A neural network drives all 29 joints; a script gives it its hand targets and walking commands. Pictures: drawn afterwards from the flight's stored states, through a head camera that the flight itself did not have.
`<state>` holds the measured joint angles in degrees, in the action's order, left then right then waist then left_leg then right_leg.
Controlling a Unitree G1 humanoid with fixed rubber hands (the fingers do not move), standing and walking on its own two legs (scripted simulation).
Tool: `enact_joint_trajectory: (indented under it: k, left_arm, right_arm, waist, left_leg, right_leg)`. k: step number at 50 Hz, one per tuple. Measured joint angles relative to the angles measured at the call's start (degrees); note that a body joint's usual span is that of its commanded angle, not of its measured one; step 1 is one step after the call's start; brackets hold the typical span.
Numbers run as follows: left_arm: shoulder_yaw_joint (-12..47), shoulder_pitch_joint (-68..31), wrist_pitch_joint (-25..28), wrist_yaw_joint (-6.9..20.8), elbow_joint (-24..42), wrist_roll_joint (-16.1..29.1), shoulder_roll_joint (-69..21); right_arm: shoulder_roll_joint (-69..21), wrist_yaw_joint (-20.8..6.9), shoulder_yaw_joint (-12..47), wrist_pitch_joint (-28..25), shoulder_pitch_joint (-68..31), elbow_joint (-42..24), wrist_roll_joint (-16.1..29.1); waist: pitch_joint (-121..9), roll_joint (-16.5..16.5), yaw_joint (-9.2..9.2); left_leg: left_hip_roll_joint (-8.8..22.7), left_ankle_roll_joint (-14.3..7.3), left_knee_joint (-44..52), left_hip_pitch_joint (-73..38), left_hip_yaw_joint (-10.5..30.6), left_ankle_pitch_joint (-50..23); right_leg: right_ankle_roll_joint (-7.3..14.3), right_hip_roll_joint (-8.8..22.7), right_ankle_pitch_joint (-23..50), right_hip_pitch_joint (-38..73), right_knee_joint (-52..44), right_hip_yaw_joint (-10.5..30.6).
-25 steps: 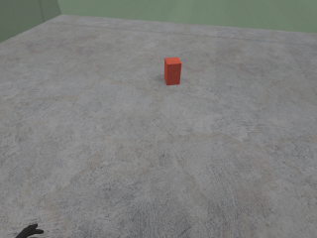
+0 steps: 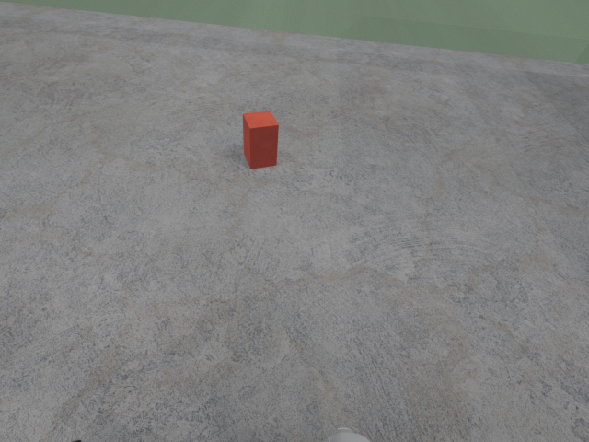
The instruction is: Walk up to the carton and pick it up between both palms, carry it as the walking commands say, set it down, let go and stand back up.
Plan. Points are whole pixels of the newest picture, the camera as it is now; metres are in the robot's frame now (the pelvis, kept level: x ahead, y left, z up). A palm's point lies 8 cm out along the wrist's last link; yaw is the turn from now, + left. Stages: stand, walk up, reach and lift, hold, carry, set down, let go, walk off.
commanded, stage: walk up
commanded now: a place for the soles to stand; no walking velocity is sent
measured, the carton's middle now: (260, 140) +1.77 +0.12 -0.64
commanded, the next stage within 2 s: none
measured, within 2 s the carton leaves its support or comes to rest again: neither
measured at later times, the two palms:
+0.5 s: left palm (119, 331) +0.32 +0.28 -0.09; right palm (484, 315) +0.38 -0.37 -0.09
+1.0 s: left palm (138, 212) +0.61 +0.33 -0.10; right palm (419, 213) +0.64 -0.31 -0.08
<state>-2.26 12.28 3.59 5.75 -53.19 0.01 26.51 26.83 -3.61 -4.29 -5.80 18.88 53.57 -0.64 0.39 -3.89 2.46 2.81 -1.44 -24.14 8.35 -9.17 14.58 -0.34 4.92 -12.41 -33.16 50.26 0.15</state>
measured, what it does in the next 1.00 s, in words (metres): walks ahead: right foot, then left foot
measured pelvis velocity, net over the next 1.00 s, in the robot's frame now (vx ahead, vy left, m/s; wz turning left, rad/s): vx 0.56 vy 0.00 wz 0.06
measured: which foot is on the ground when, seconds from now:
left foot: down 0.00-0.22, up 0.24-0.66, down 0.68-1.00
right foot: up 0.00-0.18, down 0.20-0.68, up 0.70-1.00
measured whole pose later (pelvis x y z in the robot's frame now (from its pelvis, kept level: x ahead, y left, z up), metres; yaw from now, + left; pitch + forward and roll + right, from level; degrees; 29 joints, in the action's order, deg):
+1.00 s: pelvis +0.56 +0.00 +0.00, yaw +4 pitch -2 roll +1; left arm -2.7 15.0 2.9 4.9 -51.5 -0.4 25.7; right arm 23.5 -4.0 -1.9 -5.7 17.2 50.3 0.4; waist 2.9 -2.3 0.6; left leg -0.5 -2.1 -19.3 3.6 -5.9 13.5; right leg 0.2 8.6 -4.4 -33.3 42.8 -0.9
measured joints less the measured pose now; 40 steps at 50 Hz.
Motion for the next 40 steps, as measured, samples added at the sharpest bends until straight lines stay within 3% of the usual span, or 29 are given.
enact_joint_trajectory:
  k: [5,9,11,14,16,20,25,29,32,33,35,37,40]
  left_arm:
    - [-0.4,-5.6,-0.6,1.0,0.7,-0.3,0.3]
    - [-0.9,-9.2,-0.5,0.8,1.8,-0.1,0.5]
    - [-1.5,-10.5,0.7,0.0,3.1,-0.2,1.2]
    - [-1.4,-10.0,1.7,-1.7,4.6,0.3,-0.2]
    - [-0.7,-8.2,1.7,-2.1,4.8,0.5,-1.9]
    - [0.2,-2.6,2.0,-2.1,4.5,0.4,-3.4]
    - [-0.1,4.7,2.3,-2.0,3.1,0.1,-2.0]
    - [-0.8,8.8,2.0,-2.1,1.1,0.0,-0.4]
    - [-0.7,11.3,1.3,-2.4,-0.3,0.0,0.3]
    - [-0.6,12.0,1.1,-2.7,-0.6,0.0,0.3]
    - [-0.1,11.3,0.4,-3.3,-1.2,0.3,-0.2]
    - [0.8,9.5,0.0,-3.7,-0.6,0.4,-0.7]
    - [1.4,7.8,0.6,-3.3,0.7,0.3,-0.9]
  right_arm:
    - [0.8,-0.6,0.8,-0.2,3.7,0.7,0.5]
    - [1.1,-0.4,1.1,0.8,6.4,1.5,0.7]
    - [0.3,0.1,1.6,1.5,7.0,1.9,0.6]
    - [-0.7,0.6,2.3,2.5,3.1,2.2,0.4]
    - [-0.9,0.5,2.6,2.3,1.4,1.4,0.2]
    - [-1.0,-0.7,2.2,2.2,-1.5,-0.1,0.0]
    - [-0.9,-2.6,1.4,3.0,-4.7,-0.6,-0.7]
    - [-0.5,-3.4,0.7,3.3,-8.1,-1.1,-0.8]
    - [-0.1,-3.4,0.4,2.9,-10.6,-2.2,-0.4]
    - [0.2,-3.2,0.4,2.4,-11.1,-2.9,-0.4]
    - [0.2,-2.0,-0.3,1.2,-12.3,-4.3,-0.8]
    - [-0.9,-0.8,0.1,0.9,-12.7,-5.1,-0.1]
    - [-3.2,0.0,1.2,0.9,-12.0,-5.2,0.9]
  waist:
    - [1.3,3.0,2.48]
    - [1.1,4.8,4.01]
    - [1.2,4.0,3.51]
    - [4.1,4.6,2.58]
    - [4.6,5.6,1.59]
    - [3.8,6.1,-0.84]
    - [2.5,4.7,-3.91]
    - [2.1,3.6,-6.06]
    - [1.2,3.1,-7.16]
    - [0.9,3.1,-7.47]
    - [1.2,3.1,-6.45]
    - [2.7,2.7,-5.83]
    - [3.6,1.4,-5.12]
  left_leg:
    - [0.7,1.6,4.5,-6.9,0.3,2.3]
    - [2.2,3.3,1.5,-9.9,1.2,8.1]
    - [3.1,1.7,-11.1,-6.5,2.2,12.2]
    - [2.0,-0.8,-35.1,4.4,8.2,9.3]
    - [2.3,-1.3,-39.0,10.7,9.1,5.0]
    - [3.8,0.5,-33.8,20.1,8.6,0.7]
    - [4.7,2.3,-19.7,25.2,6.9,-7.2]
    - [3.8,1.4,-11.3,24.2,4.8,-11.9]
    - [2.0,-0.3,-7.5,20.7,3.8,-10.7]
    - [1.3,-1.3,-6.0,18.4,3.6,-9.4]
    - [-0.1,-2.8,-8.1,18.3,4.1,-7.9]
    - [-0.8,-2.3,-9.8,17.0,4.3,-5.9]
    - [-1.6,-1.4,-5.9,11.4,3.6,-5.1]
  right_leg:
    - [0.9,1.0,6.3,0.4,-13.4,-2.2]
    - [2.5,-0.9,6.1,5.2,-18.9,-5.0]
    - [3.8,-1.5,7.6,7.7,-18.9,-5.2]
    - [3.5,-2.4,2.3,10.4,-14.1,-5.8]
    - [3.1,-3.2,0.7,14.5,-16.9,-6.4]
    - [3.4,-4.1,-0.1,21.4,-22.5,-7.0]
    - [2.9,-4.5,-2.8,28.3,-27.4,-7.8]
    - [1.4,-4.6,-6.1,32.7,-29.3,-8.2]
    - [0.0,-4.0,-10.0,34.6,-28.1,-7.9]
    - [-0.2,-3.6,-12.1,34.1,-25.4,-7.6]
    - [1.2,-2.7,-15.1,28.0,-10.1,-5.7]
    - [2.8,-3.6,-12.5,20.8,3.6,-1.9]
    - [3.3,-2.3,-6.5,12.2,9.0,-0.7]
